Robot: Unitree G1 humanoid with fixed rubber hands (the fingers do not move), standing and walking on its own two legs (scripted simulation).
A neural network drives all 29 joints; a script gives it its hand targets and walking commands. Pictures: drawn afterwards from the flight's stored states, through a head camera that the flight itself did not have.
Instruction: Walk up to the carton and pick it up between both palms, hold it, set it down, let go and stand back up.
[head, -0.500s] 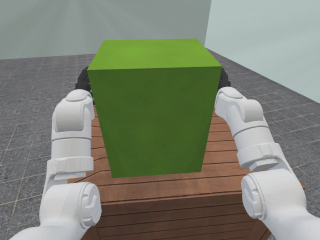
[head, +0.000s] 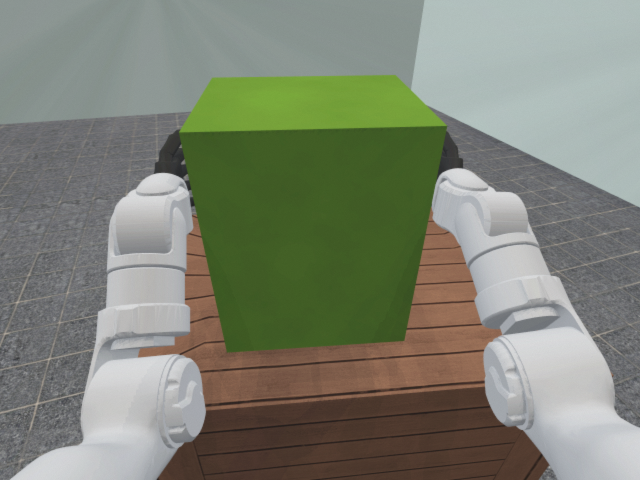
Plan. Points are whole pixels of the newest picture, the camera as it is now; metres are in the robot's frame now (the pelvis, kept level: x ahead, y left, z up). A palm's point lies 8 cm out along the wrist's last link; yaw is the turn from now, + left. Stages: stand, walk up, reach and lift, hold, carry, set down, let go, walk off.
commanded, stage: hold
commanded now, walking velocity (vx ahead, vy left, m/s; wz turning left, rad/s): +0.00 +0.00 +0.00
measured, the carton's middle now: (311, 213) +0.39 +0.00 +0.22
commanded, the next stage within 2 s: none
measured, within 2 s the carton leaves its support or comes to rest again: neither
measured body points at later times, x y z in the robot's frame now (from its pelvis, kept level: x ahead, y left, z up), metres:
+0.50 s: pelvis +0.00 +0.00 +0.00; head -0.09 +0.01 +0.44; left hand +0.37 +0.17 +0.27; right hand +0.38 -0.15 +0.27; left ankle +0.01 +0.10 -0.74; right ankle +0.04 -0.08 -0.74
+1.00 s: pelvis -0.01 +0.00 +0.00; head -0.10 +0.00 +0.44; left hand +0.37 +0.17 +0.27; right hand +0.38 -0.16 +0.28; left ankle +0.01 +0.10 -0.74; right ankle +0.04 -0.08 -0.74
